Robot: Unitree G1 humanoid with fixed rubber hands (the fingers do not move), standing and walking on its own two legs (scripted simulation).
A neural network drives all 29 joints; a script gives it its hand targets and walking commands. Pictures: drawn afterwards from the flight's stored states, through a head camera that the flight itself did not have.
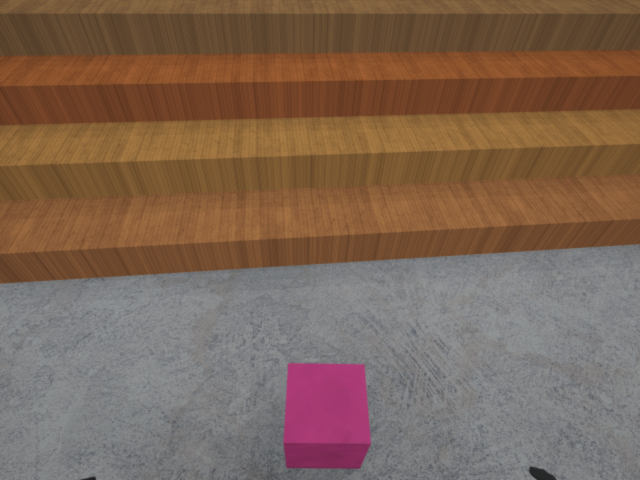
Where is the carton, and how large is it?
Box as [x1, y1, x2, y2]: [283, 363, 370, 468]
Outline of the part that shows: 288,363 283,442 286,466 359,468 370,444 364,365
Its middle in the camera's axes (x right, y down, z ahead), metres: +0.02 +0.50 +1.08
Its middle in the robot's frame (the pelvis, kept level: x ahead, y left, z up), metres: +0.42 -0.04 -0.66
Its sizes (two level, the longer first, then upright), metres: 0.210 0.200 0.250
